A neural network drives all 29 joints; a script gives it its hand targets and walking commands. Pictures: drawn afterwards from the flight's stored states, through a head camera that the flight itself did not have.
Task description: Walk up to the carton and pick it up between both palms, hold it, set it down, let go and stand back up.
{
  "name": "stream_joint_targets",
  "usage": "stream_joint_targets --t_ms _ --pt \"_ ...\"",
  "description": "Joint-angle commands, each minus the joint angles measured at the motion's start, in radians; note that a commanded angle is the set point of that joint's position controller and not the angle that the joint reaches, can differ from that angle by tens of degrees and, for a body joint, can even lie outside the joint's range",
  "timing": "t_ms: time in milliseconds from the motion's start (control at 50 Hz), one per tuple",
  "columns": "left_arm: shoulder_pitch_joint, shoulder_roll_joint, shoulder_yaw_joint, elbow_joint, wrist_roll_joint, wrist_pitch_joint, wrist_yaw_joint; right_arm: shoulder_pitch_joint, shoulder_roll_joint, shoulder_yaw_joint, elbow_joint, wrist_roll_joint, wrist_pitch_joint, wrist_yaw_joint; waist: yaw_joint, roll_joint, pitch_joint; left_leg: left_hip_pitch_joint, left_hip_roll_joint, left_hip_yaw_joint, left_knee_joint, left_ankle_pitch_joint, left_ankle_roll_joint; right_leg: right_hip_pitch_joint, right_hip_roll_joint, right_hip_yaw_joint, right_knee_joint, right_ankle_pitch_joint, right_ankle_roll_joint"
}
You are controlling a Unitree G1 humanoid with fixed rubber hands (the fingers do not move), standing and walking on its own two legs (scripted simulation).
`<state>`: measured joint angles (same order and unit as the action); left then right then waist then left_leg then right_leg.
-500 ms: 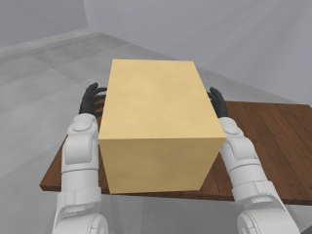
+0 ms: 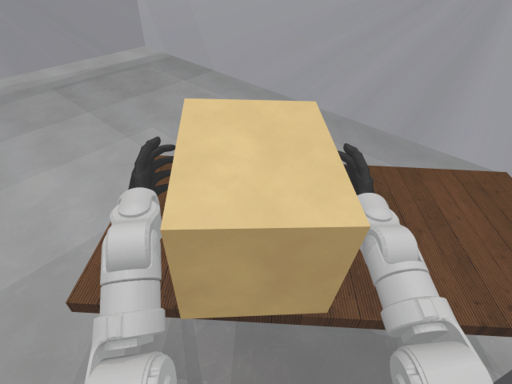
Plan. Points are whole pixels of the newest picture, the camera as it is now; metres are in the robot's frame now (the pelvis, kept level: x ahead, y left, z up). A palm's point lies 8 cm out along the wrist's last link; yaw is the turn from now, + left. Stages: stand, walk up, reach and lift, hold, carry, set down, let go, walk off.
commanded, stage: hold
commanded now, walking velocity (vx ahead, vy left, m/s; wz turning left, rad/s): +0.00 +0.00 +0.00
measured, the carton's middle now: (253, 201) +0.38 +0.00 +0.13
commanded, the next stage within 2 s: set down in 0.76 s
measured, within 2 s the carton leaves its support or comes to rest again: neither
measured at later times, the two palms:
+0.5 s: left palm (147, 188) +0.36 +0.16 +0.18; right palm (358, 192) +0.36 -0.16 +0.16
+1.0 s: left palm (149, 181) +0.37 +0.16 +0.19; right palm (360, 190) +0.36 -0.16 +0.17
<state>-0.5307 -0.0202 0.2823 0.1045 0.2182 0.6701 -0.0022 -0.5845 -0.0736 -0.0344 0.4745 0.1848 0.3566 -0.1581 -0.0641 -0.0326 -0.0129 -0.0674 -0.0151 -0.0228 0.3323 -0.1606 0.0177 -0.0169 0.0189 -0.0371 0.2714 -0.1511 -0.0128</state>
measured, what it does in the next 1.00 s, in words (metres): stands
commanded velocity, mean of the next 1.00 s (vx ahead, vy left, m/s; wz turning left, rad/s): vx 0.00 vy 0.00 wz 0.00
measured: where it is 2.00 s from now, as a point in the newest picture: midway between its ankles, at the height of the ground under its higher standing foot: outside the picture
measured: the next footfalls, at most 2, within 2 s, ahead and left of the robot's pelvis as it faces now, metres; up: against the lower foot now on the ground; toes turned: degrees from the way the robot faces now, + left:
none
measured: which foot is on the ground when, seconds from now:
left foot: down 0.00-1.00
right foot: down 0.00-1.00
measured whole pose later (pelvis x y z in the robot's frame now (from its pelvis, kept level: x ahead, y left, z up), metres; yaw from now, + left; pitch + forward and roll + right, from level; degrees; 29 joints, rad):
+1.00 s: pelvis +0.01 +0.00 +0.00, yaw +0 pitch -6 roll -1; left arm -0.55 -0.04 0.31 0.16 0.24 0.53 -0.05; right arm -0.57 -0.04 -0.10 0.48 0.10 0.24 -0.13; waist -0.07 -0.04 0.00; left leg -0.04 -0.02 -0.02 0.32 -0.17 0.02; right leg 0.00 0.01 -0.03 0.27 -0.16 -0.01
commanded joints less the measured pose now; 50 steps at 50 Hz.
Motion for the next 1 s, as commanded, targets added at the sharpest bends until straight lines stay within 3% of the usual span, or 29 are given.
stream_joint_targets --t_ms 0,40,60,100,180,260,280,300,320,360,380,440,480,520,540,560,600,620,700,740,760,840,880,920,940,980 --pt "-0.676 -0.547 -0.562 -0.101 -0.146 -0.055 -0.138 -0.837 0.613 0.411 -0.336 0.084 -0.071 0.089 -0.011 0.045 -0.365 0.106 -0.02 0.014 -0.029 0.218 -0.034 0.054 0.032 -0.015 -0.016 0.203 0.044" --pt "-0.664 -0.554 -0.563 -0.085 -0.14 -0.056 -0.14 -0.856 0.612 0.418 -0.375 0.095 -0.076 0.083 -0.004 0.053 -0.399 0.105 -0.021 0.011 -0.024 0.217 -0.034 0.084 0.027 -0.008 -0.018 0.21 0.05" --pt "-0.664 -0.548 -0.538 -0.043 -0.132 -0.056 -0.142 -0.861 0.607 0.406 -0.346 0.086 -0.071 0.082 -0.001 0.038 -0.346 0.08 -0.024 0.012 -0.037 0.174 -0.026 0.058 0.024 -0.006 -0.024 0.176 0.052" --pt "-0.684 -0.549 -0.547 -0.063 -0.128 -0.062 -0.136 -0.854 0.609 0.393 -0.319 0.08 -0.072 0.088 0.001 0.044 -0.346 0.097 -0.018 0.015 -0.048 0.146 -0.03 0.039 0.031 -0.014 -0.033 0.116 0.043" --pt "-0.685 -0.566 -0.586 -0.098 -0.15 -0.068 -0.123 -0.828 0.604 0.398 -0.317 0.085 -0.08 0.097 -0.01 0.083 -0.403 0.131 -0.014 0.007 -0.021 0.226 -0.046 0.039 0.033 -0.011 -0.018 0.165 0.038" --pt "-0.669 -0.539 -0.54 -0.062 -0.124 -0.056 -0.132 -0.817 0.598 0.376 -0.28 0.069 -0.064 0.09 -0.011 0.048 -0.323 0.085 -0.016 0.014 -0.042 0.162 -0.031 0.04 0.025 -0.01 -0.028 0.142 0.042" --pt "-0.673 -0.539 -0.527 -0.053 -0.118 -0.055 -0.139 -0.849 0.611 0.387 -0.301 0.071 -0.071 0.091 0.007 0.028 -0.327 0.081 -0.014 0.015 -0.048 0.137 -0.022 0.04 0.021 -0.011 -0.03 0.121 0.049" --pt "-0.691 -0.539 -0.532 -0.064 -0.125 -0.057 -0.139 -0.838 0.617 0.378 -0.272 0.068 -0.068 0.092 0.002 0.041 -0.326 0.079 -0.016 0.02 -0.05 0.148 -0.024 0.045 0.026 -0.013 -0.027 0.121 0.046" --pt "-0.681 -0.546 -0.548 -0.069 -0.136 -0.059 -0.138 -0.832 0.61 0.375 -0.296 0.073 -0.07 0.092 -0.018 0.05 -0.366 0.096 -0.02 0.016 -0.042 0.146 -0.029 0.053 0.024 -0.006 -0.028 0.124 0.042" --pt "-0.679 -0.552 -0.563 -0.083 -0.137 -0.059 -0.132 -0.856 0.606 0.407 -0.334 0.09 -0.077 0.088 -0.007 0.07 -0.392 0.109 -0.019 0.01 -0.019 0.22 -0.036 0.066 0.026 -0.01 -0.011 0.194 0.048" --pt "-0.681 -0.55 -0.563 -0.09 -0.139 -0.064 -0.132 -0.86 0.609 0.413 -0.354 0.096 -0.079 0.085 -0.006 0.044 -0.405 0.104 -0.021 0.007 -0.014 0.223 -0.032 0.083 0.027 -0.006 -0.007 0.218 0.054" --pt "-0.658 -0.549 -0.549 -0.073 -0.129 -0.066 -0.131 -0.851 0.613 0.415 -0.338 0.095 -0.074 0.083 0.007 0.034 -0.393 0.098 -0.018 0.009 -0.025 0.209 -0.027 0.088 0.032 -0.006 -0.011 0.195 0.052" --pt "-0.658 -0.536 -0.525 -0.029 -0.114 -0.058 -0.137 -0.831 0.613 0.394 -0.295 0.077 -0.067 0.084 0.0 0.034 -0.32 0.08 -0.021 0.015 -0.043 0.157 -0.021 0.049 0.018 0.002 -0.024 0.168 0.051" --pt "-0.687 -0.555 -0.551 -0.072 -0.137 -0.063 -0.137 -0.834 0.62 0.394 -0.297 0.077 -0.071 0.084 -0.016 0.041 -0.343 0.093 -0.02 0.015 -0.038 0.163 -0.025 0.055 0.022 0.0 -0.02 0.176 0.044" --pt "-0.677 -0.557 -0.557 -0.094 -0.14 -0.064 -0.137 -0.845 0.627 0.413 -0.342 0.099 -0.078 0.082 -0.004 0.033 -0.372 0.107 -0.017 0.01 -0.023 0.222 -0.024 0.07 0.025 -0.006 -0.008 0.234 0.053" --pt "-0.671 -0.56 -0.586 -0.122 -0.15 -0.067 -0.133 -0.831 0.622 0.428 -0.359 0.108 -0.079 0.078 -0.017 0.053 -0.406 0.132 -0.018 0.009 -0.005 0.287 -0.04 0.094 0.035 -0.006 0.002 0.276 0.055" --pt "-0.683 -0.558 -0.604 -0.163 -0.166 -0.074 -0.133 -0.831 0.636 0.45 -0.398 0.124 -0.075 0.07 -0.024 0.044 -0.456 0.138 -0.023 0.002 0.01 0.314 -0.043 0.101 0.029 0.0 0.005 0.326 0.055" --pt "-0.645 -0.551 -0.597 -0.126 -0.155 -0.066 -0.13 -0.823 0.613 0.442 -0.397 0.116 -0.07 0.067 -0.028 0.066 -0.425 0.131 -0.027 0.003 0.01 0.304 -0.046 0.106 0.029 0.003 0.006 0.323 0.056" --pt "-0.62 -0.526 -0.581 -0.142 -0.132 -0.057 -0.133 -0.757 0.594 0.442 -0.357 0.114 -0.053 0.071 -0.013 0.051 -0.373 0.14 -0.022 0.007 -0.008 0.285 -0.047 0.075 0.035 -0.011 -0.004 0.27 0.054" --pt "-0.606 -0.536 -0.567 -0.138 -0.129 -0.051 -0.141 -0.78 0.597 0.452 -0.392 0.12 -0.061 0.073 0.0 0.041 -0.368 0.119 -0.02 0.005 -0.014 0.283 -0.03 0.08 0.032 -0.003 -0.004 0.276 0.055" --pt "-0.619 -0.526 -0.569 -0.157 -0.123 -0.057 -0.146 -0.776 0.587 0.423 -0.419 0.109 -0.07 0.075 -0.021 0.08 -0.372 0.12 -0.02 0.011 -0.006 0.298 -0.038 0.092 0.033 -0.006 -0.001 0.286 0.056" --pt "-0.657 -0.515 -0.553 -0.125 -0.118 -0.106 -0.156 -0.792 0.598 0.402 -0.395 0.061 -0.111 0.082 -0.031 0.06 -0.36 0.103 -0.022 0.02 -0.023 0.205 -0.029 0.093 0.026 -0.015 -0.009 0.244 0.058" --pt "-0.646 -0.502 -0.517 -0.083 -0.105 -0.15 -0.159 -0.795 0.593 0.377 -0.378 0.026 -0.16 0.098 -0.004 0.044 -0.345 0.078 -0.02 0.021 -0.041 0.16 -0.023 0.09 0.024 -0.025 -0.008 0.212 0.057" --pt "-0.618 -0.487 -0.473 0.011 -0.059 -0.178 -0.169 -0.761 0.566 0.312 -0.285 -0.037 -0.194 0.117 -0.003 0.056 -0.268 0.07 -0.016 0.03 -0.067 0.099 -0.024 0.071 0.01 -0.033 -0.022 0.121 0.051" --pt "-0.591 -0.478 -0.428 0.062 -0.036 -0.188 -0.178 -0.746 0.549 0.281 -0.256 -0.064 -0.218 0.125 0.008 0.034 -0.231 0.065 -0.011 0.037 -0.078 0.065 -0.015 0.069 0.008 -0.037 -0.031 0.086 0.053" --pt "-0.566 -0.462 -0.392 0.08 -0.015 -0.219 -0.192 -0.688 0.547 0.251 -0.179 -0.106 -0.261 0.142 0.009 0.027 -0.204 0.058 -0.01 0.05 -0.104 0.025 -0.008 0.069 0.005 -0.049 -0.039 0.032 0.048"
